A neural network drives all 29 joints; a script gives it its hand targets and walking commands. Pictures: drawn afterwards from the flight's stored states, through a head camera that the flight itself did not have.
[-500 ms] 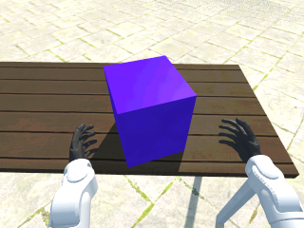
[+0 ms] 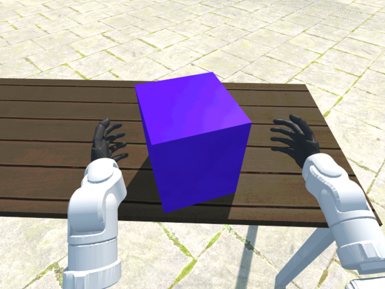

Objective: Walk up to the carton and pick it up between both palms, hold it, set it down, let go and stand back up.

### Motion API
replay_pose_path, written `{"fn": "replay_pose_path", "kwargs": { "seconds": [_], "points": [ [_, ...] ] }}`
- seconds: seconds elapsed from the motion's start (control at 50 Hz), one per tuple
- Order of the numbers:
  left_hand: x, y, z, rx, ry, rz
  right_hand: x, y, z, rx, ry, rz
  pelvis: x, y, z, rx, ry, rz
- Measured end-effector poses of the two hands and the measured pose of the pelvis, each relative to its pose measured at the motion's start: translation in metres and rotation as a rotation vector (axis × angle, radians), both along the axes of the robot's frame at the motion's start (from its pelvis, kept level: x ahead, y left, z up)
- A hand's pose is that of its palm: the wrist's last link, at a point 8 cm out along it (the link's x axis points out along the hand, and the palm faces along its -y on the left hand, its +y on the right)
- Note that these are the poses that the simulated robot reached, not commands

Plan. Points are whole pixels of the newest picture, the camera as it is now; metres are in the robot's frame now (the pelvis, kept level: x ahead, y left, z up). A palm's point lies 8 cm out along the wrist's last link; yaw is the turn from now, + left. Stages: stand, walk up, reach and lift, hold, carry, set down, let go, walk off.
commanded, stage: reach and lift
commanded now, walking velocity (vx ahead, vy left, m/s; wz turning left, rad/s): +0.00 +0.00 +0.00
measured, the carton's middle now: (188, 142) +0.46 +0.06 +0.05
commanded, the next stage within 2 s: none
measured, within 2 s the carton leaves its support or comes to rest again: neither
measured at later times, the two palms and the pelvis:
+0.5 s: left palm (104, 128) +0.35 +0.20 +0.19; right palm (290, 112) +0.44 -0.15 +0.18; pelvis +0.01 +0.00 +0.00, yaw +0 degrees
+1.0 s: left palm (103, 100) +0.39 +0.21 +0.22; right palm (276, 82) +0.49 -0.12 +0.22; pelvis +0.01 +0.00 +0.00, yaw +0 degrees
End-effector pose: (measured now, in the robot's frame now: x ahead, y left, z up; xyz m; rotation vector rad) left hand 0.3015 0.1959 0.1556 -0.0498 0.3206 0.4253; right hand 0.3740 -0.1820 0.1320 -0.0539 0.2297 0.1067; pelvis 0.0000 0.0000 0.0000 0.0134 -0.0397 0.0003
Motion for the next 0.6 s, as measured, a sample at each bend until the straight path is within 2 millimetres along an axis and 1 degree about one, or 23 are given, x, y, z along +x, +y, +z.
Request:
{"fn": "replay_pose_path", "kwargs": {
  "seconds": [0.1,0.18,0.26,0.36,0.42,0.5,0.6],
  "points": [
    [0.01,0.004,0.014,0.018,-0.031,0.004,0.012,0.009,0.02,0.004,-0.049,0.025,0.001,-0.001,0.0,0.0,0.013,0.0],
    [0.017,0.001,0.022,0.016,-0.042,-0.007,0.024,0.01,0.033,0.0,-0.052,0.018,0.001,-0.001,0.0,0.0,0.013,0.0],
    [0.028,0.001,0.021,0.009,0.0,-0.016,0.038,0.017,0.037,-0.015,-0.018,0.027,0.001,-0.001,0.0,-0.001,0.019,-0.001],
    [0.032,0.004,0.026,0.011,-0.016,-0.003,0.05,0.025,0.043,-0.011,-0.018,0.047,0.003,-0.003,0.0,0.0,0.029,-0.001],
    [0.04,0.005,0.028,0.02,-0.001,-0.003,0.058,0.027,0.044,-0.009,0.002,0.041,0.003,-0.003,0.0,0.0,0.037,-0.002],
    [0.048,0.007,0.036,0.032,-0.028,0.003,0.067,0.03,0.048,-0.006,-0.002,0.049,0.006,-0.003,0.0,0.0,0.055,-0.002],
    [0.058,0.007,0.047,0.048,-0.056,-0.002,0.074,0.033,0.056,0.002,-0.023,0.056,0.008,-0.004,0.0,0.0,0.065,-0.002]
  ]
}}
